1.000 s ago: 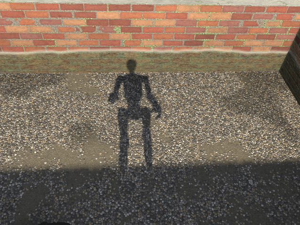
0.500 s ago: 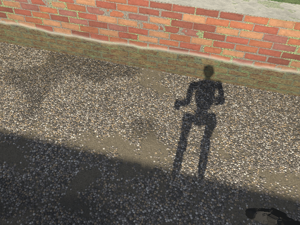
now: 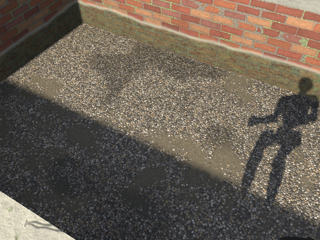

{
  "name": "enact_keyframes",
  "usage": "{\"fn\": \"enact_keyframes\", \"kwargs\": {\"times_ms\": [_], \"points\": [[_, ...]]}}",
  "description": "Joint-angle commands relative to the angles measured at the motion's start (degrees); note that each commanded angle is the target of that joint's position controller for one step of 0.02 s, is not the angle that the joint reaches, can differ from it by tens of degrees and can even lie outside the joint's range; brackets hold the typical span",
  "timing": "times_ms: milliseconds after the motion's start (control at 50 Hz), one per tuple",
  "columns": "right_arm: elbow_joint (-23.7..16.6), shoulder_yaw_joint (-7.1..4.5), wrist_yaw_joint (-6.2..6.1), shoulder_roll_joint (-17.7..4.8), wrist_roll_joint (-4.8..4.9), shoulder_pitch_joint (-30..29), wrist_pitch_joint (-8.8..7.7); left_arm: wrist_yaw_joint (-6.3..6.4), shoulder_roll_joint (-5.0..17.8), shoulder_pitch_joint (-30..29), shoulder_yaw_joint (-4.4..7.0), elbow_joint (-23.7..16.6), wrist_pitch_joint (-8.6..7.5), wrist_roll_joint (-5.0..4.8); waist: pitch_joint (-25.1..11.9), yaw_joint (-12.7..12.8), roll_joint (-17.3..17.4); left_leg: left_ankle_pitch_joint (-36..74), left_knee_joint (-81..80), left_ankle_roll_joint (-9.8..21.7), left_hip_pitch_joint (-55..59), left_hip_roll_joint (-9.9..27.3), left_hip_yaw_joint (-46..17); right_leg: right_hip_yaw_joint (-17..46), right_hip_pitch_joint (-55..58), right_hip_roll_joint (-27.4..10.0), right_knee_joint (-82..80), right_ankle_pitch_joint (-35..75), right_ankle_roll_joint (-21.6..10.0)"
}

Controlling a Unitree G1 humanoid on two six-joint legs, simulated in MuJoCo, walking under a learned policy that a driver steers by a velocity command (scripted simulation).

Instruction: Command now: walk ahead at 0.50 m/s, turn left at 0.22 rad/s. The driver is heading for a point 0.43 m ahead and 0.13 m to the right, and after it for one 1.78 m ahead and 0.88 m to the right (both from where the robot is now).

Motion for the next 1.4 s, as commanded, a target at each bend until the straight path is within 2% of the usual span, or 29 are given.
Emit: {"fn": "enact_keyframes", "kwargs": {"times_ms": [20,100,180,200,220,240,280,380,500,520,540,560,600,640,720,840,880,900,920,940,980,1100,1140,1180,1200,1220,1240,1300,1400], "points": [[-5.6,-0.95,0.57,-3.1,-0.64,-5.8,-1.13,-0.44,5.2,2.0,0.95,-1.9,-1.35,-0.86,-4.7,-0.4,-6.4,2.4,8.1,-2.7,-11.4,4.0,-1.3,17.9,11.8,-16.7,-11.4,44.5,-9.3],[-6.1,0.46,1.63,-1.4,-0.41,-7.4,0.75,-2.04,5.8,-3.0,1.01,-1.9,-2.3,-1.4,-3.0,-2.2,-10.3,6.2,-11.2,-4.1,2.8,7.2,7.8,10.8,2.0,-10.0,-15.1,31.9,-5.9],[-5.5,1.66,2.83,0.0,-1.77,-5.0,-0.22,-2.94,7.2,-3.0,2.29,-2.5,0.0,-2.74,-2.5,-3.1,-5.8,15.1,-21.5,-1.4,16.3,7.7,11.4,12.6,-6.4,-5.7,-11.8,0.8,-3.3],[-4.9,1.4,3.05,-2.0,-1.82,-1.3,-0.92,-3.57,4.6,-4.8,1.48,-4.2,0.23,-2.46,-3.2,-4.2,-0.8,13.8,-22.9,-0.4,21.1,12.3,6.4,9.8,-13.3,-1.9,-6.5,-5.4,-1.3],[-4.9,-0.48,3.12,-8.7,-1.41,0.6,-1.61,-3.66,2.5,-4.3,0.9,-5.9,0.31,-2.0,-4.9,-5.2,15.3,2.7,-32.7,3.5,15.2,20.1,-5.0,0.8,-12.9,3.3,4.9,-4.6,1.4],[-4.3,-0.93,2.97,-9.9,-1.25,4.0,-2.4,-3.49,5.8,-6.7,1.94,-6.4,1.08,-1.24,-1.5,-7.7,17.6,-3.3,-39.5,7.4,14.3,25.5,-14.6,1.8,-18.1,3.9,13.4,-8.9,2.1],[-3.5,-0.64,1.67,-7.7,-1.94,5.8,-4.11,-2.46,6.6,-7.0,3.15,-5.6,1.52,-1.79,1.1,-6.2,10.4,5.2,-38.8,10.5,12.4,27.3,-14.9,9.3,-22.6,3.5,25.4,-6.6,2.9],[-3.2,0.33,0.98,-3.7,-1.6,-0.6,-6.8,-3.12,5.0,-2.6,3.15,-2.4,2.63,-0.71,-4.6,0.6,6.7,27.5,-34.7,8.0,7.5,22.5,1.6,5.6,-9.6,2.0,19.3,0.7,3.2],[-1.7,-1.55,0.47,-7.9,-1.31,3.2,-6.48,-3.66,2.8,-2.5,1.16,-2.6,3.77,-1.05,-6.2,0.1,4.8,18.5,-27.9,5.6,5.2,22.1,5.8,-1.2,6.7,3.9,-5.5,0.6,-0.5],[-2.1,-1.29,0.28,-6.8,-1.18,2.9,-5.87,-3.56,2.4,0.9,0.99,-1.5,3.42,-0.84,-6.3,1.2,2.4,16.4,-22.3,3.5,0.7,20.2,7.8,0.8,13.9,4.2,-10.9,1.2,-1.6],[-3.4,-0.62,0.41,-3.9,-1.13,1.9,-5.28,-3.15,5.4,4.7,1.6,-1.3,2.78,-0.24,-5.7,2.6,-8.4,10.0,-5.4,0.1,-11.1,15.2,12.8,16.3,21.8,-4.9,-13.5,5.7,-4.3],[-9.0,0.11,-0.12,-4.7,-1.99,-5.2,-4.34,-2.71,14.8,5.8,5.02,-2.0,3.69,-1.68,-3.9,6.4,-19.7,-3.3,-1.2,-3.1,-26.0,7.9,12.3,36.2,20.6,-14.2,-17.0,11.2,-10.9],[-7.9,-0.78,-1.26,-7.9,-2.04,-5.0,-3.73,-0.87,11.7,3.0,4.07,-3.7,4.42,-0.9,-2.8,4.4,-9.6,0.9,10.0,-6.2,-25.5,9.4,5.9,35.3,15.2,-16.6,-16.5,24.0,-15.9],[-6.8,-0.8,-1.34,-8.1,-2.08,-2.1,-3.31,-0.39,8.5,-2.0,2.82,-4.8,3.95,-1.27,-2.1,0.1,-5.7,7.8,8.4,-7.9,-20.1,11.0,5.4,28.9,8.1,-11.3,-16.5,25.2,-12.6],[-5.2,-0.08,-0.22,-5.7,-2.79,0.4,-1.97,-1.2,6.7,-6.1,1.85,-5.6,2.62,-0.87,-3.2,-1.4,-5.3,13.0,-0.4,-8.3,-7.5,10.4,7.2,23.6,0.2,-4.4,-16.4,27.0,-8.1],[-6.7,1.34,1.14,-4.1,-1.38,-4.2,-3.51,-1.59,9.2,-4.9,3.16,-5.0,4.42,-0.53,-2.4,1.5,-6.4,8.7,-15.7,-5.2,2.9,8.0,8.4,28.9,-0.5,-3.0,-16.3,11.1,-8.7],[-4.7,1.95,1.16,-2.1,-2.76,2.6,-4.51,-0.91,8.0,-6.5,2.72,-5.1,4.59,-0.98,-3.0,-1.6,-4.5,15.8,-26.3,-3.2,15.5,8.6,9.5,27.5,-4.6,-1.6,-11.5,16.4,-6.3],[-3.3,1.61,0.78,-3.2,-3.59,8.2,-4.95,-0.69,6.1,-5.7,2.46,-5.3,4.21,-1.45,-6.1,-2.3,-0.7,24.0,-24.1,-1.0,26.3,14.1,5.7,25.1,-10.7,0.5,-5.2,9.6,-4.1],[-3.6,-0.14,0.96,-9.2,-3.39,6.2,-5.38,-1.0,2.9,-5.0,1.67,-6.7,3.97,-2.27,-7.5,-1.6,14.3,18.7,-28.6,2.7,26.1,21.2,-4.3,14.3,-15.9,7.4,2.1,-3.8,-1.4],[-5.5,0.21,1.37,-8.1,-2.67,4.7,-5.12,-0.84,5.4,-7.4,2.18,-7.1,3.96,-1.33,-5.7,-4.3,16.9,16.9,-33.7,5.4,23.3,26.9,-12.7,11.4,-19.1,7.0,8.6,-8.6,0.8],[-6.5,0.94,1.26,-6.5,-2.81,3.3,-5.15,-1.05,8.1,-11.3,3.54,-6.6,3.35,-1.27,-3.6,-3.9,7.5,22.1,-34.5,7.7,16.2,27.4,-11.8,11.1,-17.4,5.3,17.9,-4.8,3.2],[-6.2,2.08,2.14,-4.1,-3.3,-1.8,-6.01,-1.42,4.9,-8.4,1.79,-5.0,5.77,-0.17,-5.5,1.2,7.4,28.6,-32.3,5.0,8.3,21.7,4.8,7.0,-5.3,2.8,11.1,-1.1,4.3],[-6.0,1.74,2.33,-4.2,-2.9,-2.2,-5.21,-1.54,4.5,-8.5,1.25,-4.9,5.39,-0.75,-6.0,1.6,5.9,15.6,-31.7,4.2,7.1,20.8,6.8,4.5,0.3,3.0,1.0,3.1,3.3],[-6.5,1.48,2.0,-4.5,-1.55,-2.7,-3.94,-2.14,4.4,-3.9,1.13,-3.0,4.89,0.79,-6.5,2.0,4.2,1.4,-30.4,1.3,2.5,18.7,8.3,3.0,9.4,4.4,-3.8,2.8,0.4],[-7.6,1.29,2.11,-2.8,-1.11,-4.2,-3.27,-1.85,6.2,-0.8,1.7,-2.5,4.7,0.08,-5.6,2.5,-1.5,-0.9,-21.8,-1.7,-0.6,13.8,13.9,10.8,9.4,-0.1,-9.3,-1.2,-2.4],[-10.6,2.11,2.55,-1.4,-1.23,-7.3,-2.75,-1.58,12.4,-2.7,3.56,-3.5,4.65,-2.03,-0.7,3.8,-18.2,1.0,-12.4,-4.5,-6.4,7.0,19.0,28.6,1.2,-5.6,-18.9,-15.4,-6.8],[-12.1,1.24,2.67,-4.6,-1.45,-10.9,-2.91,-0.87,13.0,-4.5,3.85,-5.4,4.6,-2.03,3.4,5.3,-19.7,0.2,-5.8,-4.5,-12.6,6.9,13.2,36.9,0.9,-9.0,-23.8,-14.2,-8.7],[-10.1,0.73,3.11,-5.0,-1.58,-6.1,-4.0,1.07,11.3,-9.4,3.44,-6.1,3.56,-0.79,-1.4,-0.7,-11.6,7.1,-3.9,-5.1,-7.9,8.1,7.7,32.1,1.1,-6.8,-19.4,3.6,-8.3],[-6.9,2.25,2.87,0.0,-1.76,-1.4,-3.45,0.03,8.2,-11.9,2.74,-6.0,3.4,-1.71,-5.1,-3.0,-6.8,13.4,-22.3,-3.0,13.3,6.9,10.1,27.9,-2.4,-2.5,-16.8,9.0,-5.7]]}}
